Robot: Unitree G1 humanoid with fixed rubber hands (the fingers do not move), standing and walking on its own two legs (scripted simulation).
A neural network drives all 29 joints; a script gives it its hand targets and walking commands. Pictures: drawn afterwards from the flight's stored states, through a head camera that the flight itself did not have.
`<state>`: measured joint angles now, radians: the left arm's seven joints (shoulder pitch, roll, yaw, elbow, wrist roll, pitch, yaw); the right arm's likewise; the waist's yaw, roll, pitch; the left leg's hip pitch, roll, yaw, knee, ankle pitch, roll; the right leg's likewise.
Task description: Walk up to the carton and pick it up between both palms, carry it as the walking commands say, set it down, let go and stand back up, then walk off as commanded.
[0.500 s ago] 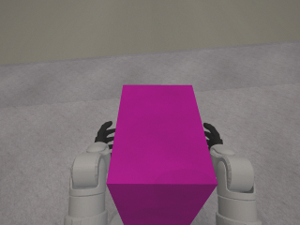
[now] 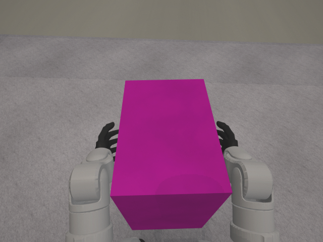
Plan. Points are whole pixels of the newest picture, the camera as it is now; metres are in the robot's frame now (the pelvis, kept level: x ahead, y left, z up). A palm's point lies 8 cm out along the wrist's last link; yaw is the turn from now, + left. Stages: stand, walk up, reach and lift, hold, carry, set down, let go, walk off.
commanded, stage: carry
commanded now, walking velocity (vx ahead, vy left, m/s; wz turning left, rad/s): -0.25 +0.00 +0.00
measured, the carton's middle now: (165, 158) +0.30 +0.02 +0.02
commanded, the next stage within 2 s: none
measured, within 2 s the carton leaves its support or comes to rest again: neither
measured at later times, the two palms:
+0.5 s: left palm out of the picture +0.07 +0.13 +0.07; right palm out of the picture +0.07 -0.14 +0.08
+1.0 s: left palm out of the picture -0.11 +0.01 +0.09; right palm out of the picture -0.21 -0.24 +0.07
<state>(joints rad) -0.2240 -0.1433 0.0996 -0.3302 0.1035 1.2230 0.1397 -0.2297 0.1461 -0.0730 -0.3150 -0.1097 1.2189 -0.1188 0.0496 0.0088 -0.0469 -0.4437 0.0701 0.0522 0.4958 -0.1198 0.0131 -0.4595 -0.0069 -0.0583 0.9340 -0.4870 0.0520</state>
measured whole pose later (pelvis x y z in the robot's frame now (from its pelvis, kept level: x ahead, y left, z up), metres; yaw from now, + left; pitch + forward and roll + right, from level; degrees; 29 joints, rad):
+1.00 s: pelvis -0.42 -0.01 +0.00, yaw -16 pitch +3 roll +2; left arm -0.26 -0.15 0.07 -0.29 0.12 1.22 0.12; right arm -0.19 0.14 -0.09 -0.35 -0.09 1.22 -0.14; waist -0.05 0.01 -0.01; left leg -0.60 0.07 0.05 1.12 -0.37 -0.07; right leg -0.42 -0.01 0.03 0.55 -0.19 -0.02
